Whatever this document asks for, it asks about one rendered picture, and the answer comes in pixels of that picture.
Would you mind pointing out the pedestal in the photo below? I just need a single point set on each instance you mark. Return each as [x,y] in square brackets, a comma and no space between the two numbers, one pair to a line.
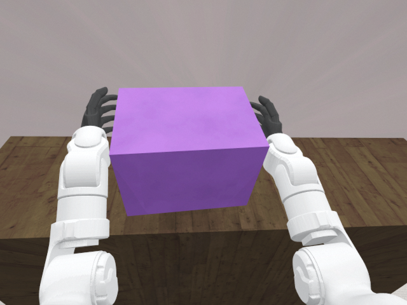
[219,256]

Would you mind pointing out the right robot upper arm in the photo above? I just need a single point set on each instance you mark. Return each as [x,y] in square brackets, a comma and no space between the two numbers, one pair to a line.
[333,274]

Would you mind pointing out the robot left hand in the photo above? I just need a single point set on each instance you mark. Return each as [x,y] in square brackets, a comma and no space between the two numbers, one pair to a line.
[94,111]

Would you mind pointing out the left robot upper arm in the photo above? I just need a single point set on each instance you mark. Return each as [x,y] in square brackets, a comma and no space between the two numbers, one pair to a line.
[80,279]

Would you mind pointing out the robot right hand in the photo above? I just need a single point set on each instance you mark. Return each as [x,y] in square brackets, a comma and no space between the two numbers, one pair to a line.
[269,118]

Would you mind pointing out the robot left forearm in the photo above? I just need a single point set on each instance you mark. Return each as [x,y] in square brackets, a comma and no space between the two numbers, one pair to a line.
[83,189]

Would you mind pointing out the carton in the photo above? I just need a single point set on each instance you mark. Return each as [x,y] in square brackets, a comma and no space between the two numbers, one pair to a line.
[185,148]

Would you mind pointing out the robot right forearm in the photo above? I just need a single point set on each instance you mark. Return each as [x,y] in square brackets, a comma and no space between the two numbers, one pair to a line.
[311,220]

